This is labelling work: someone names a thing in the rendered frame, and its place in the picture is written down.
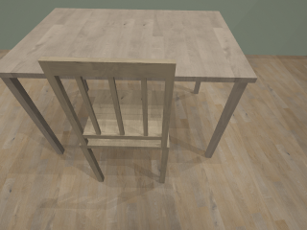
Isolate chair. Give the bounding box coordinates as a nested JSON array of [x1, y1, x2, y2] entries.
[[38, 57, 177, 184]]

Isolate table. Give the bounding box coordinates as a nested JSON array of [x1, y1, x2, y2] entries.
[[0, 8, 258, 158]]

